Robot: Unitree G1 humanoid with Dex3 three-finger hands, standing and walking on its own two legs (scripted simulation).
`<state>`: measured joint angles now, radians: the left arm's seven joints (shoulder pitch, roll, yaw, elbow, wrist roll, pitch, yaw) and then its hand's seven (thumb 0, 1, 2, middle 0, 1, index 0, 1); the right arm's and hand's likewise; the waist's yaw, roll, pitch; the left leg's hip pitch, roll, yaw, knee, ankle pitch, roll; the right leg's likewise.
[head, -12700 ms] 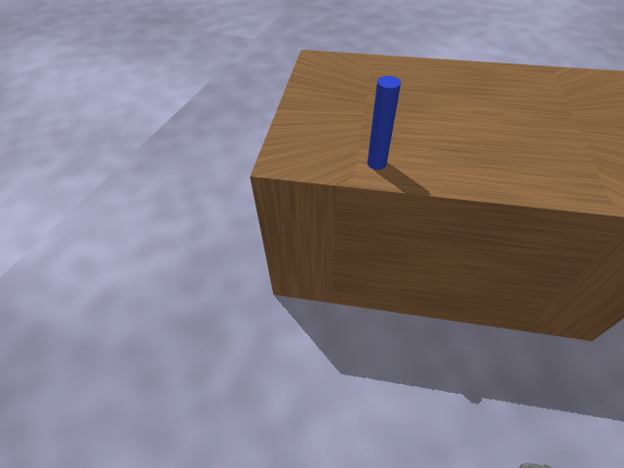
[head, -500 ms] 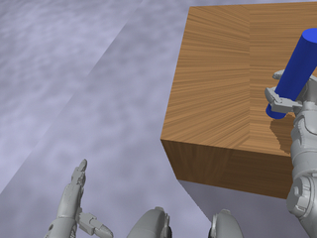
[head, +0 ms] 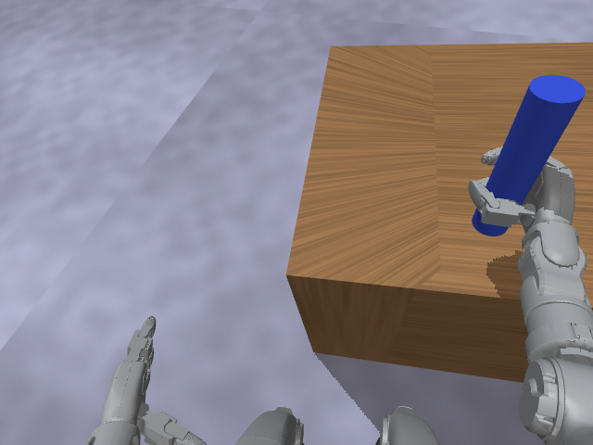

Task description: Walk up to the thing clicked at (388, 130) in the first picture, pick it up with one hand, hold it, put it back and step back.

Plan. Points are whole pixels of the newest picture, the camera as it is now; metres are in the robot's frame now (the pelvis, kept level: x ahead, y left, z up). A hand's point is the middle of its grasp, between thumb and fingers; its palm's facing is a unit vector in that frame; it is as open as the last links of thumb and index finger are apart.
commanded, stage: lift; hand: right
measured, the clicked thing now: (516, 169) +0.45 -0.21 +0.09
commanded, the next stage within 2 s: hold in 0.96 s
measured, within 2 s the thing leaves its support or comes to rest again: neither
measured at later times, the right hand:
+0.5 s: hand (502, 202) +0.37 -0.17 +0.12, palm faces +0.14 +0.99 +0.00, open 6.8 cm
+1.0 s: hand (508, 212) +0.34 -0.16 +0.15, palm faces +0.14 +0.99 +0.00, open 6.8 cm
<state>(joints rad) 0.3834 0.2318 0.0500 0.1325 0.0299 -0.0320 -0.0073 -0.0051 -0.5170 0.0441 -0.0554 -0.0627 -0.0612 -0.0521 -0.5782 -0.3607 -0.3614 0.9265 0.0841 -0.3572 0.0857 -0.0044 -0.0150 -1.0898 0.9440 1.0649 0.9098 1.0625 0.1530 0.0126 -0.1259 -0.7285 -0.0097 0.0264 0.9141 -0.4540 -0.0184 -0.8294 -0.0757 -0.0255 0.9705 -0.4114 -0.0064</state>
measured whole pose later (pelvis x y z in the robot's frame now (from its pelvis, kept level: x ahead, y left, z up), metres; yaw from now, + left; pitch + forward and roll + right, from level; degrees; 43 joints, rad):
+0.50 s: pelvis +0.00 +0.01 +0.03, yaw -1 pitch +5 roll +1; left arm 0.34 0.22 0.07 0.35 -0.02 -0.07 0.06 -0.01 -0.51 0.04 -0.05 -0.06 -0.05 -0.05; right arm -0.35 -0.23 -0.22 0.56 0.16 -0.18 0.04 0.00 -0.02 -1.09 0.94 1.06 0.91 1.06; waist 0.06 -0.01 -0.06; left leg -0.44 0.01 0.01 0.73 -0.38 -0.01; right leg -0.51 -0.05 -0.05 0.73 -0.31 0.00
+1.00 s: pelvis -0.01 +0.02 +0.05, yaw -1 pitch +0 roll +0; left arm 0.27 0.21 0.07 0.51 -0.02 -0.09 0.10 -0.01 -0.52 0.04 -0.04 -0.06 -0.05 -0.05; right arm -0.20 -0.21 -0.18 0.33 0.19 -0.07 0.02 -0.01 -0.02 -1.09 0.95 1.06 0.91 1.06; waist 0.04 -0.02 -0.03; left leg -0.28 0.01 0.02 0.59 -0.32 0.00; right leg -0.34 -0.04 -0.05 0.57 -0.24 0.01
